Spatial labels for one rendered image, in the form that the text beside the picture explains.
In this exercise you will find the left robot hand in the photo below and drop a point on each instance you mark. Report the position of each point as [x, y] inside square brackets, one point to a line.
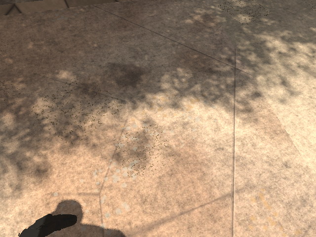
[48, 224]

